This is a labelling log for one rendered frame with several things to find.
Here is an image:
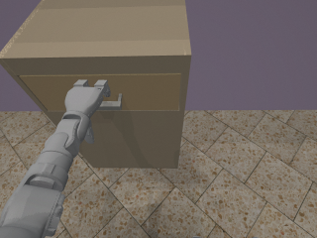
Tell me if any handle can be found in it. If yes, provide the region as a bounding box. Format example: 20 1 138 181
97 93 123 111

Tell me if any cabinet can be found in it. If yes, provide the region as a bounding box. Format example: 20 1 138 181
0 0 192 169

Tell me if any drawer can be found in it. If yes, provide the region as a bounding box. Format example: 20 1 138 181
19 73 181 111

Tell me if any robot left hand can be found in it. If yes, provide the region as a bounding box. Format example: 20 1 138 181
64 79 111 144

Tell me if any left robot upper arm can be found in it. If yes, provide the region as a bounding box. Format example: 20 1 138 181
0 184 65 238

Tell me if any left robot forearm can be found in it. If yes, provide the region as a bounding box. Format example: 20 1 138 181
0 111 90 227

